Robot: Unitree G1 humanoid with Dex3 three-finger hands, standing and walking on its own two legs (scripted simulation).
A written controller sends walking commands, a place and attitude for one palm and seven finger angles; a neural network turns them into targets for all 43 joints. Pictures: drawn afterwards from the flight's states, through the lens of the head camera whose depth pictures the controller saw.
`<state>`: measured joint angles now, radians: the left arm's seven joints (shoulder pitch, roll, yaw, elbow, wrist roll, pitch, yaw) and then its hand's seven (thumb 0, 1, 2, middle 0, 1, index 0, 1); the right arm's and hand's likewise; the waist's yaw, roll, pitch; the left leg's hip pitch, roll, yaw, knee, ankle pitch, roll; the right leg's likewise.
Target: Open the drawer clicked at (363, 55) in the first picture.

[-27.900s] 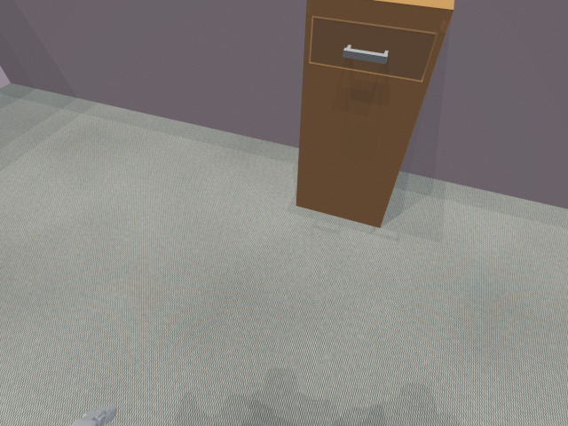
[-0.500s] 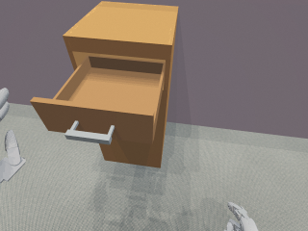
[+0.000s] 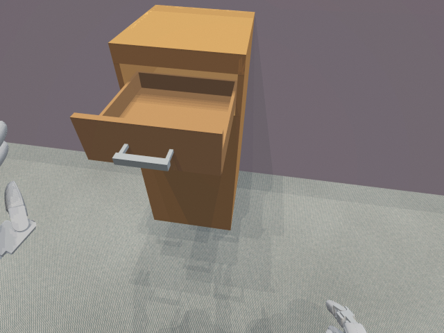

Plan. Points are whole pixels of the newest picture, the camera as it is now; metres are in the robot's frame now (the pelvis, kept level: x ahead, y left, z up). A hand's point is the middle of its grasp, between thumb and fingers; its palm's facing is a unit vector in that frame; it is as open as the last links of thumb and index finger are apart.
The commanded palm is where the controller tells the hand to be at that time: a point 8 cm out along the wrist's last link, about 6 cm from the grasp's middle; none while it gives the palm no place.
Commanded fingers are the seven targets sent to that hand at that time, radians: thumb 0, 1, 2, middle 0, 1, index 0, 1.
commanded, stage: stop stepping back and stand still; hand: left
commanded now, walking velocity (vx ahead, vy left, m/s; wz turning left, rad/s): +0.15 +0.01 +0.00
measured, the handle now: (144, 156) +0.51 +0.21 +0.03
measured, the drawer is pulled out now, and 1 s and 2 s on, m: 0.30 0.30 0.30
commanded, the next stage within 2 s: let the arm hang, fingers relaxed in 0.44 s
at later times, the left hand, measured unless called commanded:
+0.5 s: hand (43, 250) +0.16 +0.21 +0.20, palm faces +0.38 -0.80 -0.46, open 7.4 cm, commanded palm +0.10 +0.26 +0.22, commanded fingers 0.00 0.90 0.90 -0.20 -0.30 -0.20 -0.30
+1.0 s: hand out of the picture -0.04 +0.18 -0.17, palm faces +0.08 -0.97 -0.22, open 7.0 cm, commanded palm none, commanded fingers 0.00 0.90 0.90 -0.20 -0.30 -0.20 -0.30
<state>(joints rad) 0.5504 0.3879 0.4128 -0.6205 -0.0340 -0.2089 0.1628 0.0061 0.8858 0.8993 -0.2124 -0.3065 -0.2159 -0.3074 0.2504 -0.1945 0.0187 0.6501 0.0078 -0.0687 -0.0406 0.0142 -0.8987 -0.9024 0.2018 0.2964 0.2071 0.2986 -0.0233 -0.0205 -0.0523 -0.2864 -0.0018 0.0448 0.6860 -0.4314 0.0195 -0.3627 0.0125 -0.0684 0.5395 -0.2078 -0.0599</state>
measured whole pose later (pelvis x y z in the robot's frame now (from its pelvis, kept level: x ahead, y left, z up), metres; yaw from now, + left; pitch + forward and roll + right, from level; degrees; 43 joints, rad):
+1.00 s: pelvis -0.03 -0.01 +0.01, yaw +3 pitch -1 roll -1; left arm 0.33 0.21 0.03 0.99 0.01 0.03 0.02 -0.02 0.97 0.90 -0.20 -0.30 -0.21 -0.30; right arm 0.26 -0.19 0.00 0.99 -0.01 0.03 -0.03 0.00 -0.92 -0.90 0.20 0.30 0.20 0.30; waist 0.01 -0.01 0.10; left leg -0.23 0.01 -0.01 0.49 -0.23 0.00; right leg -0.19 0.03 -0.08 0.43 -0.22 -0.04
